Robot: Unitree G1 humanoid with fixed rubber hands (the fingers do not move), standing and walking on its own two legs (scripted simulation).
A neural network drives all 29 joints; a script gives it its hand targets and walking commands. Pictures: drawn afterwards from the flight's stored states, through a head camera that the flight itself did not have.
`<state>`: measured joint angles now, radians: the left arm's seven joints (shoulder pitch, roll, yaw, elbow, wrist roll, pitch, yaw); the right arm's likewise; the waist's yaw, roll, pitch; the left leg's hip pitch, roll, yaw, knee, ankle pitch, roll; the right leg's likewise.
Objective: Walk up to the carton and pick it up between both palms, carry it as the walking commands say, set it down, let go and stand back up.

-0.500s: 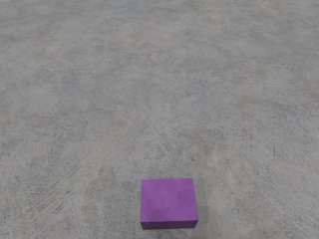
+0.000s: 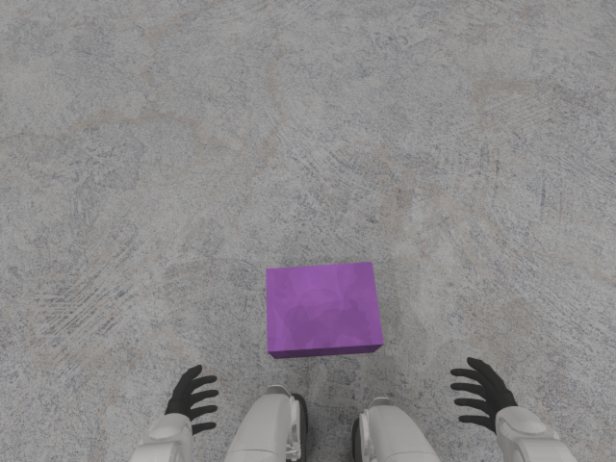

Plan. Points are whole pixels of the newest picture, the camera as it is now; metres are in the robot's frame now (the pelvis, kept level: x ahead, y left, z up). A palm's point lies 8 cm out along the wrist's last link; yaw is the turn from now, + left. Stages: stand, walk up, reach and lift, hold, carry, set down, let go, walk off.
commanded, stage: reach and lift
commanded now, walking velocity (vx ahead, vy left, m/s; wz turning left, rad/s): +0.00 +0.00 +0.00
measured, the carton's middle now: (321, 312) +0.42 +0.00 -0.63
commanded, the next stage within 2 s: none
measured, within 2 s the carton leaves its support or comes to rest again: neither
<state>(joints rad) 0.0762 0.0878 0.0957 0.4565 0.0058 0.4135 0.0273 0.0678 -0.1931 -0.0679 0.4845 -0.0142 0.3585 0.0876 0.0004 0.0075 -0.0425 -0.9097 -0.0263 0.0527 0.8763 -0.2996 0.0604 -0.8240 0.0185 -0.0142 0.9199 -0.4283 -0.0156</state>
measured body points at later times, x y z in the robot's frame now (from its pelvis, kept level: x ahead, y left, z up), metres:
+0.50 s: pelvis -0.05 -0.02 -0.04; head +0.15 -0.02 +0.36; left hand +0.29 +0.23 -0.15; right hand +0.31 -0.24 -0.15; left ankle +0.06 +0.08 -0.68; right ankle +0.00 -0.11 -0.68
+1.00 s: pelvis -0.04 -0.02 -0.07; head +0.24 -0.01 +0.27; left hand +0.43 +0.23 -0.18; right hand +0.46 -0.25 -0.17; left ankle +0.06 +0.08 -0.68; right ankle +0.00 -0.11 -0.68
